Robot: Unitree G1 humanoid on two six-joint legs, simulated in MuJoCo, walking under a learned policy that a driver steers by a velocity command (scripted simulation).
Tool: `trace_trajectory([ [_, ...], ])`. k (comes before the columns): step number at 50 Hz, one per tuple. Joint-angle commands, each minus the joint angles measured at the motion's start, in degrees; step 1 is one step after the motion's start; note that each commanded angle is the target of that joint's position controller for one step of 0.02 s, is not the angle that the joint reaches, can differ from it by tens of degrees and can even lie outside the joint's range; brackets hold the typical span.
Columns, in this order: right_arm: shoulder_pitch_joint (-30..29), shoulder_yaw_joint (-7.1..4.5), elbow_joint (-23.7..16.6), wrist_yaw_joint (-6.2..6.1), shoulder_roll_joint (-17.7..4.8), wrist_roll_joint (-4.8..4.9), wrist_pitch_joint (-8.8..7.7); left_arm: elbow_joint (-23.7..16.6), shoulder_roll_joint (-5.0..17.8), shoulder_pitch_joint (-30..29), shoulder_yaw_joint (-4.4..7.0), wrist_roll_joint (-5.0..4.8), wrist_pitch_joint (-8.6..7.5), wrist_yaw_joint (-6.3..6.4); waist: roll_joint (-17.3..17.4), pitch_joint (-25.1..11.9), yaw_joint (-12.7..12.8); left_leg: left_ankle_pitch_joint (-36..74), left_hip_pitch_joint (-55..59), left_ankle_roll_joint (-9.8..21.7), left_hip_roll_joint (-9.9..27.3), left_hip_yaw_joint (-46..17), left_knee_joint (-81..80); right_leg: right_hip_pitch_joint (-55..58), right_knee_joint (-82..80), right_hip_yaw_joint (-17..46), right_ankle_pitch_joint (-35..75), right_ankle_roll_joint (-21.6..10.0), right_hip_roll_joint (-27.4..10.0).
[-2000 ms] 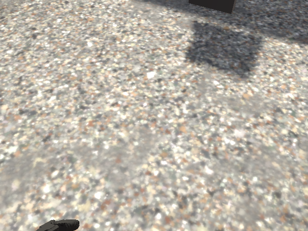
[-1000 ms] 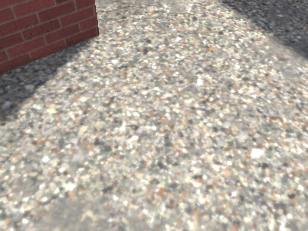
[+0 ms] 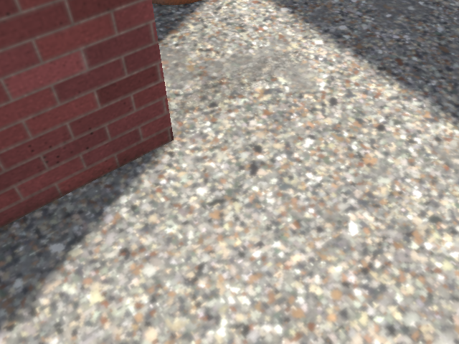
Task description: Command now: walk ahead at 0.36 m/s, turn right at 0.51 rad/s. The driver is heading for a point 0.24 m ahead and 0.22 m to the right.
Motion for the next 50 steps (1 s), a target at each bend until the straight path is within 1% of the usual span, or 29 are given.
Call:
trace_trajectory([
  [1, -4.35, -2.74, -3.83, -0.93, -11.06, 1.10, 0.43, -5.68, 4.00, -2.68, 1.08, 0.61, -0.65, -1.16, 5.75, 2.53, 2.67, 44.63, -2.88, 7.32, 16.47, -2.25, 2.61, 4.58, -4.01, -3.66, -2.97, -2.11, 2.44],
  [2, -4.74, -2.99, -4.01, -1.21, -11.94, 1.59, 0.95, -5.57, 5.25, -0.03, 1.78, 0.64, -0.55, -1.25, 6.97, -0.05, 4.15, 52.67, -1.84, 6.43, 16.03, -1.88, 7.69, 8.68, -4.21, -5.43, -5.43, -3.05, 4.70],
  [3, -5.47, -3.13, -4.25, -1.33, -12.41, 2.08, 1.49, -4.47, 7.16, 5.70, 2.90, 0.43, -0.42, -1.14, 7.09, -3.42, 7.19, 57.02, -2.11, 5.28, 14.84, -1.37, 15.99, 15.65, -6.01, -6.64, -6.04, -4.39, 7.21],
  [4, -5.87, -2.68, -4.57, -1.30, -11.38, 2.41, 1.60, -2.81, 10.22, 13.24, 4.58, 0.46, -0.31, -0.37, 5.47, -7.55, 11.27, 52.73, -6.23, 2.90, 12.13, -0.39, 27.86, 27.22, -10.69, -6.21, -0.13, -6.35, 9.37],
  [5, -2.96, -1.31, -5.62, -1.09, -7.43, 0.24, 1.12, -2.51, 15.51, 16.51, 5.92, 0.46, 0.29, 1.20, -4.62, -12.00, 10.81, 20.88, -19.89, -1.18, 7.61, -0.42, 46.27, 42.21, -10.33, 6.13, 22.35, -9.73, 0.87],
  [6, 5.50, 0.68, -6.89, -0.29, -2.23, -1.96, 0.33, -5.67, 20.34, 11.92, 5.72, 1.84, -0.01, 1.49, -14.18, -21.52, 3.05, -24.32, -38.32, -4.92, -3.03, -9.20, 67.62, 57.29, -10.05, 34.83, 38.59, -23.37, -14.77],
  [7, 1.69, -0.14, -6.13, 0.22, -8.17, -0.28, -0.29, -7.48, 16.79, 13.30, 5.16, 1.41, -0.16, 0.78, -4.32, -30.12, 8.71, -22.32, -39.47, -3.91, -1.59, -19.88, 71.33, 57.49, -15.48, 38.17, 29.53, -24.36, -15.60],
  [8, -3.61, -0.39, -7.42, 0.12, -9.18, 1.49, -0.12, -7.41, 13.47, 10.00, 4.22, 0.92, -0.51, 0.59, -1.28, -22.42, 8.22, -16.65, -42.55, -2.62, 0.94, -19.42, 68.85, 51.45, -17.11, 30.26, 22.63, -21.32, -13.34],
  [9, -5.51, -0.16, -7.24, -0.69, -8.42, 0.85, 0.33, -7.18, 10.31, 6.95, 3.40, -0.18, -0.53, 0.83, 2.57, -14.78, 6.43, -11.75, -43.64, -2.34, 3.52, -18.05, 63.96, 42.90, -18.05, 24.49, 17.72, -17.95, -10.27],
  [10, -6.25, -0.38, -6.72, -1.46, -8.71, -0.03, 1.15, -7.37, 8.04, 4.47, 2.61, -0.37, -0.31, 1.19, 2.43, -10.77, 4.96, -8.88, -41.24, -2.36, 5.21, -17.72, 60.26, 35.09, -19.41, 20.63, 16.41, -16.08, -8.31],
  [11, -5.28, -0.64, -6.61, -1.65, -9.10, -0.09, 2.15, -7.64, 7.60, 3.36, 2.31, 0.62, -0.24, 1.46, 0.30, -9.74, 3.23, -6.91, -36.64, -2.18, 5.83, -17.98, 58.61, 28.87, -20.85, 18.72, 17.38, -15.44, -7.31],
  [12, -4.09, -0.63, -6.23, -1.80, -8.58, -0.24, 2.88, -7.62, 7.77, 2.62, 2.31, 1.44, -0.32, 1.52, -0.60, -9.65, 2.28, -5.90, -33.68, -2.38, 5.43, -17.42, 57.66, 25.17, -21.75, 17.28, 19.25, -15.38, -6.55],
  [13, -3.00, -0.43, -5.73, -1.96, -7.62, -0.35, 3.28, -7.26, 8.06, 2.46, 2.31, 1.76, -0.59, 1.64, -1.10, -9.98, 1.77, -5.06, -32.15, -2.70, 5.14, -16.97, 56.12, 23.38, -22.06, 15.21, 22.20, -15.54, -6.03],
  [16, -3.89, 0.13, -5.47, -2.48, -6.00, -0.65, 3.74, -5.98, 8.26, 2.87, 2.16, 1.55, -0.65, 2.42, -1.33, -11.10, 1.97, -1.29, -32.52, -3.77, 4.84, -16.88, 48.92, 23.99, -21.98, 12.06, 24.44, -14.98, -5.13],
  [19, -6.75, 0.46, -5.66, -2.38, -5.30, -0.40, 4.28, -5.53, 7.60, 1.88, 1.74, 1.38, 0.34, 3.12, -2.51, -10.57, 2.98, 3.55, -31.26, -4.26, 5.39, -17.27, 40.22, 24.16, -23.00, 11.35, 11.26, -13.22, -3.83],
  [22, -9.63, 0.57, -5.88, -2.06, -5.23, -0.02, 4.54, -4.80, 7.01, 1.52, 1.31, 1.90, 0.94, 3.13, -4.01, -7.87, 4.43, 4.99, -27.46, -4.12, 5.18, -17.17, 31.45, 22.23, -24.38, 12.49, -2.43, -12.62, -3.52],
  [24, -10.40, 0.53, -5.85, -1.78, -5.40, 0.00, 4.32, -3.91, 6.43, 2.16, 0.93, 1.98, 1.19, 2.79, -4.63, -6.51, 5.13, 3.21, -25.07, -3.75, 4.44, -16.69, 26.44, 22.54, -23.56, 14.10, -6.29, -12.55, -3.91],
  [25, -10.27, 0.56, -5.75, -1.60, -5.21, -0.06, 4.10, -3.50, 5.93, 2.20, 0.63, 1.85, 1.31, 2.65, -4.57, -6.10, 4.89, 2.74, -23.37, -3.32, 3.95, -16.25, 23.01, 22.93, -22.44, 14.76, -6.78, -12.17, -3.94],
  [26, -9.24, 0.67, -5.31, -1.35, -4.57, -0.25, 3.77, -3.21, 5.11, 1.66, 0.18, 1.54, 1.42, 2.58, -3.98, -5.89, 3.68, 5.35, -20.05, -2.59, 3.32, -15.44, 17.05, 22.72, -20.76, 14.67, -6.89, -11.06, -3.30],
  [27, -8.45, 0.88, -4.96, -1.05, -4.34, -0.79, 3.38, -2.58, 3.97, 2.56, -0.34, 1.31, 1.37, 2.51, -2.79, -5.59, 2.78, 12.06, -15.73, -1.64, 3.47, -15.69, 10.09, 21.89, -19.41, 14.36, -6.97, -8.82, -1.95],
  [28, -7.92, 0.63, -5.10, -1.06, -6.48, -1.46, 3.02, -2.12, 2.83, 4.67, -0.79, 1.90, 0.94, 2.51, -0.10, -6.48, 3.57, 20.67, -11.28, -0.29, 7.49, -19.90, 9.08, 20.59, -17.06, 13.35, -8.80, -5.84, 0.24],
  [29, -8.98, -0.18, -5.52, -1.28, -10.69, -1.50, 3.11, -1.54, 3.22, 8.94, -0.46, 2.59, 0.38, 2.24, 7.47, -6.87, 7.43, 28.68, -8.95, 2.38, 11.82, -22.99, 11.66, 18.07, -14.13, 9.29, -14.84, -3.52, 4.96],
  [30, -10.31, 0.07, -4.35, -0.99, -8.12, -1.22, 3.34, -1.40, 2.12, 8.44, -0.67, 2.32, 0.29, 2.26, 12.41, -7.37, 7.87, 18.78, -14.20, 4.16, 10.86, -22.82, 11.33, 21.95, -14.71, 5.25, -16.86, -1.65, 6.81],
  [31, -11.11, 0.71, -4.76, -0.55, -5.15, -0.98, 3.26, -1.57, 3.75, 5.07, -0.45, 2.38, 0.64, 2.33, 10.26, -5.73, 5.90, 11.55, -16.84, 3.30, 8.32, -21.46, 10.67, 23.57, -14.63, 5.28, -15.10, -0.96, 6.53],
  [32, -11.11, 0.89, -4.66, -0.39, -4.76, -1.15, 3.10, -1.83, 4.33, 2.93, -0.12, 1.99, 1.14, 2.51, 8.50, -4.82, 4.84, 9.83, -17.46, 2.03, 6.93, -19.94, 10.92, 23.32, -14.16, 5.64, -13.25, -1.41, 6.30],
  [33, -10.78, 0.89, -4.62, -0.28, -5.21, -1.18, 2.79, -1.92, 4.38, 2.13, -0.04, 1.83, 1.73, 2.70, 7.70, -3.93, 4.29, 10.46, -17.46, 1.28, 6.00, -19.02, 11.49, 22.94, -14.03, 6.42, -11.13, -1.98, 5.90],
  [35, -9.57, 0.96, -3.79, -0.41, -5.15, -0.98, 2.23, -1.86, 3.83, 2.56, -0.05, 1.87, 2.22, 2.81, 6.71, -4.15, 4.13, 12.60, -16.55, 0.95, 5.42, -18.23, 12.62, 23.57, -14.20, 7.25, -8.20, -2.46, 5.20],
  [42, -9.52, 1.24, -2.52, -0.95, -4.60, -0.57, 2.74, 0.11, 2.75, 3.12, 0.17, 1.33, 2.00, 3.23, 2.80, -4.70, 3.49, 17.03, -13.97, 1.35, 4.48, -17.52, 14.47, 24.94, -13.42, 7.39, -2.85, -1.79, 4.94],
  [50, -10.33, 1.43, 0.43, -0.79, -4.01, -0.47, 3.05, 3.08, 3.11, 3.67, 0.56, 1.17, 2.23, 4.07, 1.87, -3.40, 3.66, 15.68, -13.88, 1.31, 3.55, -16.96, 13.39, 26.80, -14.14, 7.59, -2.04, -1.19, 4.54],
])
